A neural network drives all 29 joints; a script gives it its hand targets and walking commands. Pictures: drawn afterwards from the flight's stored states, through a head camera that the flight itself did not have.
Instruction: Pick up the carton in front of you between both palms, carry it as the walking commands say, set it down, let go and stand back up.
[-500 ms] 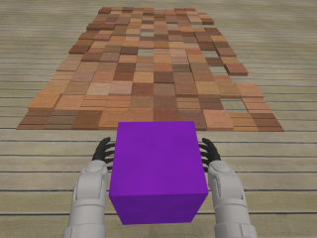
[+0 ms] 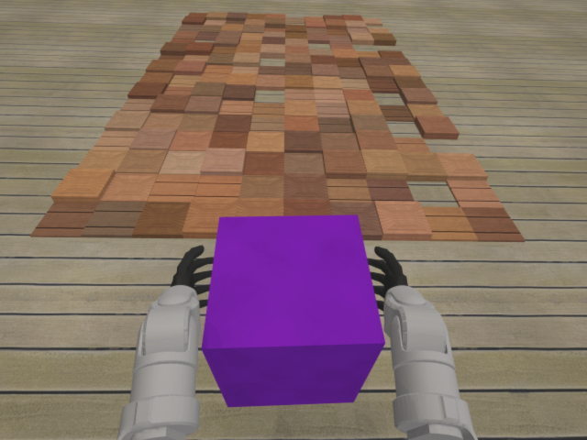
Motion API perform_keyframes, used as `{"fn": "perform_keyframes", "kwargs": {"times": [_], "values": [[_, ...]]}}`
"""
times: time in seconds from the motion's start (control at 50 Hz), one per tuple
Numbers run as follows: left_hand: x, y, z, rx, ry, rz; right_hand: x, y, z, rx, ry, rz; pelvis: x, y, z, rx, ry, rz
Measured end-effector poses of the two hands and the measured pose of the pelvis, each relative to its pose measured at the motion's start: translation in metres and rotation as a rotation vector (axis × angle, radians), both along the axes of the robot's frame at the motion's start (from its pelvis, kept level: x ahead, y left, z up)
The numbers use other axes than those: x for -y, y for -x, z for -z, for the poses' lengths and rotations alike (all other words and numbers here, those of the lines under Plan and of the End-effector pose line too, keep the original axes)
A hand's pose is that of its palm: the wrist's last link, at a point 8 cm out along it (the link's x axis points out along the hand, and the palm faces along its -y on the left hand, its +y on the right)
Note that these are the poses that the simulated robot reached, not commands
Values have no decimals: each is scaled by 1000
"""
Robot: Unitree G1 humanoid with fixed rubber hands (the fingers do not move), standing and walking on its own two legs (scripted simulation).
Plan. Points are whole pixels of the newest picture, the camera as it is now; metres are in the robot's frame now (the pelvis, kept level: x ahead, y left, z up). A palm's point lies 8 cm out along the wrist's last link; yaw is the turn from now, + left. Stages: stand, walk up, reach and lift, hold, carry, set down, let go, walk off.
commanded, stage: hold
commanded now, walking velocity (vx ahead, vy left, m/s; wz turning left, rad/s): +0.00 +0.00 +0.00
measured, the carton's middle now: (290, 314) +0.31 +0.00 -0.02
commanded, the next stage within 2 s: carry in 0.30 s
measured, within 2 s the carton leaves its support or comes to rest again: neither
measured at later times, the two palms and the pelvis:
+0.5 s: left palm (183, 273) +0.32 +0.15 +0.07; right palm (390, 273) +0.32 -0.14 +0.07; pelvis +0.04 +0.00 -0.01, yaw +0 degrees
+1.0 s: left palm (197, 194) +0.50 +0.17 +0.06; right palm (363, 196) +0.50 -0.14 +0.07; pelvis +0.27 +0.02 -0.03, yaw -3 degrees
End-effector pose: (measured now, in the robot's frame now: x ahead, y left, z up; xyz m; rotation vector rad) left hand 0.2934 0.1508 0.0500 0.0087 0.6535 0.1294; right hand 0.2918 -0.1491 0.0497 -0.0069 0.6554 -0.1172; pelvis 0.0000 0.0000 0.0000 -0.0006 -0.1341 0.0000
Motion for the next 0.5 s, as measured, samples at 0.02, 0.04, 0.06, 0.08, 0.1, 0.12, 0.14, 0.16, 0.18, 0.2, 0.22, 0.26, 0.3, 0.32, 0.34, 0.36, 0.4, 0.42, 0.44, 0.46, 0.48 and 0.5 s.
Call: {"fn": "perform_keyframes", "kwargs": {"times": [0.02, 0.04, 0.06, 0.08, 0.1, 0.12, 0.14, 0.16, 0.18, 0.2, 0.22, 0.26, 0.3, 0.32, 0.34, 0.36, 0.4, 0.42, 0.44, 0.46, 0.48, 0.5], "values": [[0, 0, 0, -1, -2, 1, 0, 0, 0, -1, 1, -1, 0, -1, 0, 0, 0, 0], [0, -1, 0, -1, -3, 2, 0, -1, 0, -1, 3, -2, 0, -2, 0, -1, 0, 0], [0, -1, 0, -2, -5, 4, 0, -1, 0, -2, 5, -3, 0, -3, 0, -1, 0, 0], [0, -1, 0, -3, -7, 5, 0, -1, 0, -3, 7, -5, 0, -3, -1, -1, 0, 0], [0, -2, 0, -4, -9, 6, 0, -2, 0, -4, 9, -6, 0, -4, -1, -2, 0, 1], [0, -2, 1, -5, -10, 8, 0, -2, 0, -5, 10, -7, 0, -5, -1, -3, 0, 1], [0, -2, 1, -6, -12, 9, 0, -2, 0, -5, 12, -8, 0, -6, -1, -3, 0, 1], [0, -2, 1, -6, -13, 10, 0, -2, 1, -6, 13, -9, 0, -7, -1, -4, 0, 1], [0, -2, 1, -7, -15, 11, 0, -2, 1, -7, 15, -10, 0, -8, -1, -4, 0, 1], [0, -2, 1, -8, -16, 12, 0, -2, 1, -8, 16, -11, -1, -9, -1, -5, 0, 1], [0, -2, 1, -9, -17, 13, 0, -2, 1, -9, 18, -12, -1, -9, -2, -6, 0, 1], [0, -2, 2, -10, -20, 14, -1, -2, 1, -10, 20, -13, -1, -10, -2, -7, 0, 2], [0, -2, 2, -12, -21, 15, -1, -2, 2, -11, 22, -15, -1, -11, -2, -8, 0, 2], [-1, -3, 2, -11, -19, 14, -1, -2, 2, -11, 22, -15, -1, -12, -1, -19, 0, 2], [-1, -3, 2, -8, -15, 12, -1, -3, 2, -8, 20, -13, -1, -12, 0, -34, 0, 2], [-1, -4, 2, -5, -12, 10, -1, -4, 1, -5, 20, -11, -1, -14, 1, -48, 0, 1], [-1, -7, -1, 4, -10, 7, -1, -7, -2, 4, 17, -8, -1, -19, 1, -81, 2, 1], [-1, -10, -4, 12, -8, 5, -2, -10, -4, 12, 16, -6, -1, -22, 1, -98, 3, 0], [-2, -14, -7, 26, -5, 2, -2, -13, -7, 25, 12, -3, -2, -24, 3, -113, 4, -1], [-2, -18, -11, 43, -1, -1, -3, -18, -11, 43, 6, 0, -2, -27, 4, -124, 4, -3], [-3, -22, -14, 62, 1, -6, -3, -22, -14, 61, 1, 2, -2, -31, 7, -134, 4, -5], [-4, -26, -18, 81, 5, -10, -4, -27, -18, 80, -3, 3, -3, -36, 9, -143, 4, -6]]}}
